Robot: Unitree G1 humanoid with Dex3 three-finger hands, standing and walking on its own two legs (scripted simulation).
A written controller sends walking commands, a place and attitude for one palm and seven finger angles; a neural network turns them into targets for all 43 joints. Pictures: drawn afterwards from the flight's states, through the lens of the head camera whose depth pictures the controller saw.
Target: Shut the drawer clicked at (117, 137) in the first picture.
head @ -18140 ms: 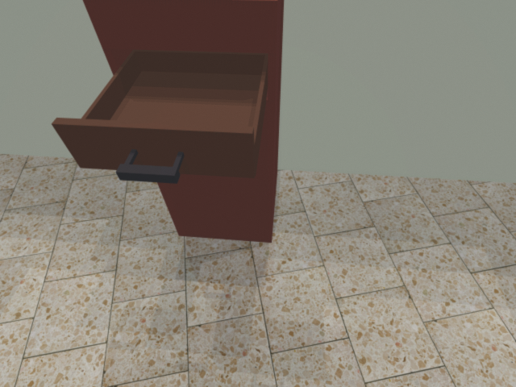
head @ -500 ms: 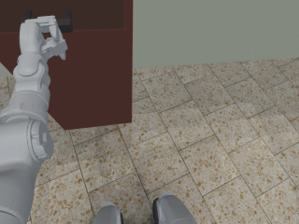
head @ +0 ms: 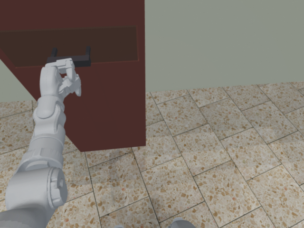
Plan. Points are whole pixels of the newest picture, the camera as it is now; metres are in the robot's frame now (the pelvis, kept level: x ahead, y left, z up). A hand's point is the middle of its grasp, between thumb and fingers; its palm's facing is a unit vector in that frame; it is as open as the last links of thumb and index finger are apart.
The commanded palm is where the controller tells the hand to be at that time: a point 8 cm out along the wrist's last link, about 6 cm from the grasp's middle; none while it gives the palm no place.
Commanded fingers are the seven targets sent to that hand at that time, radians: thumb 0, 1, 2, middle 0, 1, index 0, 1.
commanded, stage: draw the hand back to the body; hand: left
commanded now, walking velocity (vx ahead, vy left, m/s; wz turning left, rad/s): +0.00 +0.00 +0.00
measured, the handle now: (70, 56) +0.58 +0.21 +0.09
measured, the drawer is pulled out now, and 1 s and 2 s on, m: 0.00 0.00 0.00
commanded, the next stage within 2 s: step back with the hand held close in 1.28 s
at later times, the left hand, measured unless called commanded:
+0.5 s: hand (41, 123) +0.32 +0.20 +0.15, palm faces +0.14 -0.98 -0.17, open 3.3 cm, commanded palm +0.28 +0.25 +0.16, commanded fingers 0.00 0.90 0.90 -1.40 -1.60 -1.40 -1.60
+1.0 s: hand out of the picture +0.20 +0.23 +0.19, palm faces +0.39 -0.85 -0.35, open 3.2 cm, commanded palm +0.14 +0.28 +0.21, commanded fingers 0.00 0.90 0.90 -1.40 -1.60 -1.40 -1.60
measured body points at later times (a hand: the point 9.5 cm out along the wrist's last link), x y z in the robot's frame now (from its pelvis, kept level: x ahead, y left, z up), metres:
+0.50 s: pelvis +0.00 +0.00 +0.03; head +0.01 -0.02 +0.48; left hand +0.31 +0.25 +0.16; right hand +0.18 -0.24 -0.06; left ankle -0.03 +0.11 -0.70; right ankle +0.00 -0.12 -0.70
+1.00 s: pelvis +0.00 +0.00 +0.04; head -0.03 -0.03 +0.49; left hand +0.17 +0.28 +0.21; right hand +0.19 -0.21 -0.05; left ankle -0.03 +0.11 -0.70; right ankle +0.00 -0.12 -0.70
